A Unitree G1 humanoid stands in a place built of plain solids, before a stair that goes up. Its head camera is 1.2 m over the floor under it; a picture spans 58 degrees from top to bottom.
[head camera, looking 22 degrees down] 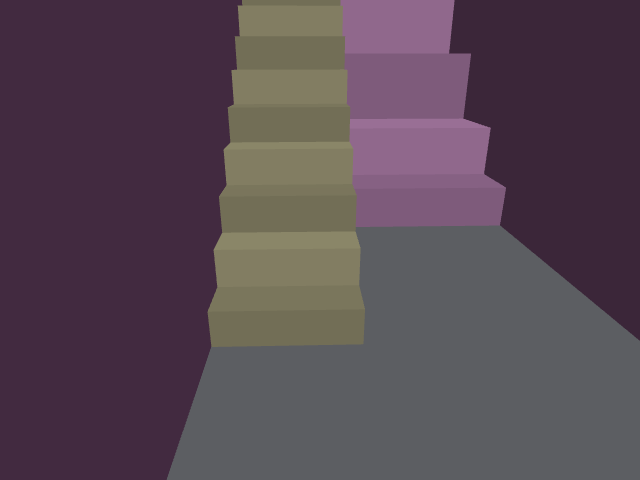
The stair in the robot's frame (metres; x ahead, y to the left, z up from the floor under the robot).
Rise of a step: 0.20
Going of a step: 0.23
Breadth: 0.70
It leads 2 degrees to the left of straight ahead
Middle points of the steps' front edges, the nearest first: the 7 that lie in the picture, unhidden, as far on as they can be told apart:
1.67 0.15 0.19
1.90 0.16 0.39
2.13 0.16 0.58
2.35 0.17 0.78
2.58 0.18 0.98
2.81 0.18 1.17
3.04 0.19 1.37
